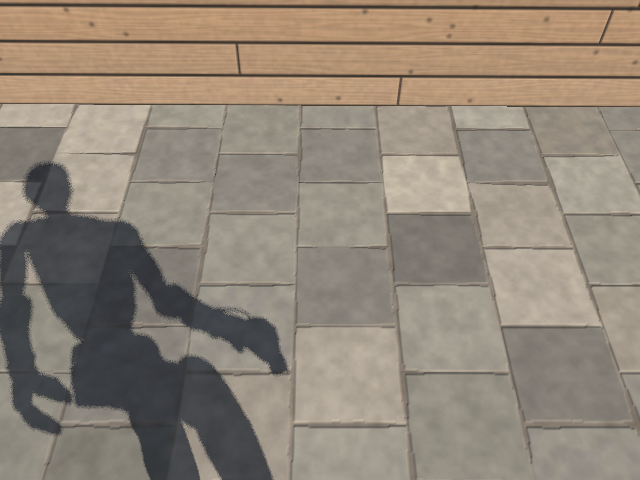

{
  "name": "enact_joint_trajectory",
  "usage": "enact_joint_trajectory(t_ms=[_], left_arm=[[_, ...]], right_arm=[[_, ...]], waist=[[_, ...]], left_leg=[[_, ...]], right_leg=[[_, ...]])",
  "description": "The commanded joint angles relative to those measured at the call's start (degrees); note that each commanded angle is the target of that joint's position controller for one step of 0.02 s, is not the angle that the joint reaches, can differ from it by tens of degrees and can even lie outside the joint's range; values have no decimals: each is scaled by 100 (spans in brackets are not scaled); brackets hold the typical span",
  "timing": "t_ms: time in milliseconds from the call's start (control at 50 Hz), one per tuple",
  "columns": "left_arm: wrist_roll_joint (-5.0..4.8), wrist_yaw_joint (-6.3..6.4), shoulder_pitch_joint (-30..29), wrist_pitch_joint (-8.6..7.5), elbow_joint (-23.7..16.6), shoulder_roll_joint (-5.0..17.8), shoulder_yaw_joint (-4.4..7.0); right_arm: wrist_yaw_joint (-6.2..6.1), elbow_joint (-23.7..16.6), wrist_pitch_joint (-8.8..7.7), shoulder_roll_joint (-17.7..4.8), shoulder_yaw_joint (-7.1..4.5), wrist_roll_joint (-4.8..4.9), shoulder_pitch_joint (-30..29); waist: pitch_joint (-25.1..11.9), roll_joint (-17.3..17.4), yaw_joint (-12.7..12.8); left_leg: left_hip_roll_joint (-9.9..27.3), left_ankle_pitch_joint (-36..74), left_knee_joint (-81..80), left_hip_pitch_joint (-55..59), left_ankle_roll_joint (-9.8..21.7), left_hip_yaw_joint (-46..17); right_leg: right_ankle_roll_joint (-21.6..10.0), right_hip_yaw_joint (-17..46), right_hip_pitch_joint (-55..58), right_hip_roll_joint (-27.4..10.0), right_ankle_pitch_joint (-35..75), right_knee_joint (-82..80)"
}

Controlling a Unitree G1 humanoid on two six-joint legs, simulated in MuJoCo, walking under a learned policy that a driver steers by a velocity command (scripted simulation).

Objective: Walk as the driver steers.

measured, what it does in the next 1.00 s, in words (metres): walks ahead, turning left: left foot, then right foot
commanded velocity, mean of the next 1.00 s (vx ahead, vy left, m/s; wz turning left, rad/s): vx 0.27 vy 0.00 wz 0.30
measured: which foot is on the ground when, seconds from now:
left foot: up 0.00-0.14, down 0.16-0.62, up 0.64-0.88, down 0.90-1.00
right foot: down 0.00-0.16, up 0.18-0.58, down 0.60-1.00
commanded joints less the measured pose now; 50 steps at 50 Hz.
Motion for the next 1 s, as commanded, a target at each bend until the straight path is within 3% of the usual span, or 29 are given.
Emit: enact_joint_trajectory(t_ms=[20,60,100,140,160,180,200,220,240,260,280,380,440,500,560,600,620,640,660,680,700,720,760,800,860,900,920,960,1000], left_arm=[[-72,62,93,37,-231,957,203],[-114,68,122,139,-230,1036,236],[-152,106,-42,220,-320,1210,289],[-180,137,-260,307,-416,1332,315],[-152,143,-293,284,-499,1286,285],[63,55,109,150,-768,420,49],[-133,-42,-134,-136,-961,534,3],[-348,-117,-747,-316,-1125,840,84],[-351,-122,-871,-399,-1149,833,66],[-206,-76,-863,-403,-1066,838,102],[-114,-57,-774,-332,-1030,947,169],[27,-7,-988,-40,-1197,658,130],[10,-68,-1449,-54,-1306,452,37],[-34,-154,-1773,-65,-1430,532,32],[37,-203,-1686,-115,-1421,775,94],[111,-203,-1161,-192,-1243,878,135],[206,-175,-863,-226,-1201,1105,168],[285,-157,-646,-188,-1207,1298,173],[167,-179,-394,-73,-1089,806,72],[-15,-212,-433,14,-1066,608,-1],[-56,-208,-750,99,-1096,603,-21],[-28,-201,-1107,171,-1148,535,-73],[72,-174,-1634,296,-1197,656,-46],[96,-131,-1666,360,-1142,693,-15],[-43,-72,-1503,393,-996,640,-36],[-8,-89,-1285,382,-882,457,-113],[14,-98,-1199,386,-909,496,-77],[30,-70,-1297,378,-847,466,-84],[-3,-27,-1126,388,-702,467,-78]], right_arm=[[125,-631,-64,-128,44,-6,-778],[208,-810,-54,-178,32,13,-895],[260,-891,-28,-375,-61,21,-652],[239,-692,-7,-799,-297,60,515],[130,-461,25,-1218,-508,58,1454],[32,-397,41,-1805,-615,75,1568],[61,-595,-48,-1658,-512,-15,1642],[65,-584,-121,-1245,-398,-72,1519],[60,-630,-182,-989,-335,-34,1191],[67,-727,-210,-812,-283,-25,744],[50,-829,-226,-641,-218,-56,478],[-143,-864,-209,-955,-254,-92,552],[-226,-776,-91,-896,-235,-64,804],[-251,-651,-31,-830,-187,-73,1029],[-272,-588,-10,-742,-142,-107,972],[-283,-595,3,-677,-104,-99,783],[-274,-668,-16,-570,-65,-168,856],[-257,-582,-55,-381,4,-193,1620],[-233,-425,-22,-440,34,-106,1983],[-218,-443,82,-842,-52,-32,1664],[-256,-514,225,-870,-84,-12,1216],[-291,-534,369,-811,-90,-39,1014],[-339,-505,536,-601,-62,-79,1006],[-356,-339,491,-375,-2,-125,1135],[-301,-106,415,-333,-10,-182,1304],[-310,-267,402,-590,-22,-303,976],[-325,-220,392,-861,-81,-239,808],[-314,-173,260,-489,11,-243,617],[-302,-125,128,-486,13,-216,572]], waist=[[504,-303,106],[484,-380,43],[173,-621,-227],[-484,-707,-935],[-969,-355,-1377],[-1296,1142,-808],[-2157,917,-871],[-1556,499,-1039],[-1004,130,-840],[-639,-228,-557],[-520,-203,-361],[-160,-72,-193],[-299,204,-465],[-376,338,-658],[-402,400,-553],[-541,331,-216],[-958,15,-179],[-1681,-941,-403],[-2327,-1570,-279],[-2033,-1052,-194],[-1430,-710,-206],[-953,-592,-288],[-442,-936,-512],[-488,-1108,-517],[-720,-898,-622],[-422,-463,-467],[-141,150,-168],[21,295,-194],[12,279,-175]], left_leg=[[-58,-2,-464,-212,92,306],[-194,-463,-625,-162,222,503],[-545,-1032,-623,501,427,835],[-985,-1163,-887,2125,743,996],[-848,-986,-1254,3788,1004,394],[582,-1390,-1523,5639,1853,-2437],[1305,-2029,-2529,6375,2505,-4750],[1132,-1725,-2688,6112,2136,-3997],[869,-1284,-2639,5323,1888,-3124],[622,-713,-2677,4434,1696,-2532],[455,-197,-2780,3851,1606,-2154],[93,2109,-2875,2657,1440,-1056],[-338,2277,-2631,2471,981,-468],[-188,1639,-2467,2800,819,-692],[100,1570,-1944,3391,786,-1092],[-75,1813,-1229,3530,599,-1103],[-442,1277,-526,3226,374,-969],[-897,-1024,764,2174,44,-859],[-1140,-4184,1748,1544,-247,-702],[-925,-4389,2074,1240,-342,-804],[-759,-4042,2247,1019,-451,-674],[-611,-3812,2052,1028,-512,-525],[-430,-3391,1001,1686,-538,-307],[-525,-2884,83,2408,-485,-38],[-645,-1416,-1221,3279,-281,203],[-144,-1421,-1822,3235,6,-383],[-129,-2597,-1897,2367,204,-485],[-230,-3096,-2186,1705,64,-432],[-282,-2348,-2100,1881,-93,-354]], right_leg=[[-648,279,31,-1805,2438,-309],[-583,148,421,-1933,3235,52],[-461,-5,584,-1959,5090,758],[-265,-131,252,-1801,5941,2452],[-14,-149,-839,-1553,4692,4002],[340,67,-3371,-502,-496,6057],[341,1527,-4397,96,-2023,7108],[163,1883,-4993,-278,-1552,7068],[42,1853,-4918,-561,-1036,6570],[63,1822,-4523,-767,-735,6012],[109,1843,-4078,-902,-544,5645],[549,1472,-3572,-795,285,4135],[506,1267,-2988,-467,1755,2759],[399,1347,-2816,-325,2386,2106],[170,1501,-2841,-336,1922,1747],[-62,1407,-2190,-306,2425,1164],[-284,1815,-1228,-795,4434,1334],[-1125,2783,401,-1874,6372,1821],[-1794,3741,971,-2568,6138,1678],[-1700,4000,548,-2464,4161,1355],[-1438,3822,-62,-2231,2644,1072],[-1259,3563,-786,-2049,1545,766],[-903,3008,-1975,-1576,122,272],[-805,2471,-2323,-1262,206,228],[-644,2190,-2386,-1152,-447,420],[-128,2006,-2617,-884,-1369,640],[69,1604,-2257,-515,-1127,784],[126,1492,-1533,-460,-296,1218],[22,1488,-1484,-474,264,1395]])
